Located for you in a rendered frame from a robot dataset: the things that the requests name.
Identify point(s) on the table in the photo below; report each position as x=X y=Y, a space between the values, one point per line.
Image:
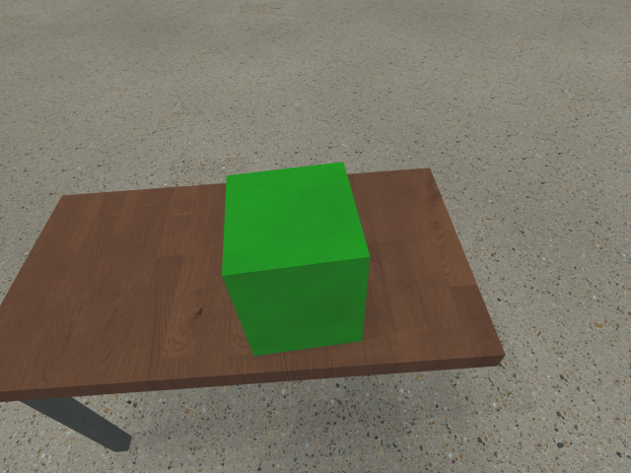
x=123 y=292

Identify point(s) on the carton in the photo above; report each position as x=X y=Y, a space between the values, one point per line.
x=295 y=259

